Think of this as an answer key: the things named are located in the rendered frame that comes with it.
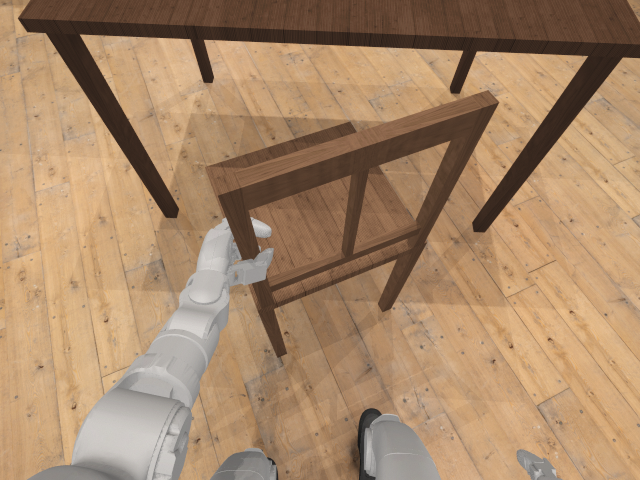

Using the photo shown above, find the right robot thigh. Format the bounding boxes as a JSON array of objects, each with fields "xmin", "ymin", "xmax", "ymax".
[{"xmin": 364, "ymin": 420, "xmax": 441, "ymax": 480}]

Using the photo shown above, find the right robot hand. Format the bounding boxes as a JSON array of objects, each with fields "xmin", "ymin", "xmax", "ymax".
[{"xmin": 516, "ymin": 449, "xmax": 563, "ymax": 480}]

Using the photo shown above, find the robot left forearm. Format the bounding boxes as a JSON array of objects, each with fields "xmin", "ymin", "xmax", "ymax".
[{"xmin": 71, "ymin": 270, "xmax": 230, "ymax": 465}]

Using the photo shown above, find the chair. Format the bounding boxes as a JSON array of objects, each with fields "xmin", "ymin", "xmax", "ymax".
[{"xmin": 205, "ymin": 90, "xmax": 499, "ymax": 358}]

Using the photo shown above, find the left robot thigh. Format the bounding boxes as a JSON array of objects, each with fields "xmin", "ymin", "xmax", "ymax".
[{"xmin": 210, "ymin": 451, "xmax": 276, "ymax": 480}]

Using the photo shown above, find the robot thigh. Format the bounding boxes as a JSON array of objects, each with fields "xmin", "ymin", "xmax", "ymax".
[
  {"xmin": 364, "ymin": 420, "xmax": 441, "ymax": 480},
  {"xmin": 210, "ymin": 451, "xmax": 276, "ymax": 480}
]

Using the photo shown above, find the left robot upper arm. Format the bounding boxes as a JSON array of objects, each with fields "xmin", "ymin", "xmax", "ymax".
[{"xmin": 27, "ymin": 387, "xmax": 192, "ymax": 480}]

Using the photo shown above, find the table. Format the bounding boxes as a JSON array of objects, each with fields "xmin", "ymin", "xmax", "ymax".
[{"xmin": 18, "ymin": 0, "xmax": 640, "ymax": 233}]

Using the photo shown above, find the left robot hand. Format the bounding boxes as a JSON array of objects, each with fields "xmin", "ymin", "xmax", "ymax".
[{"xmin": 196, "ymin": 217, "xmax": 274, "ymax": 287}]

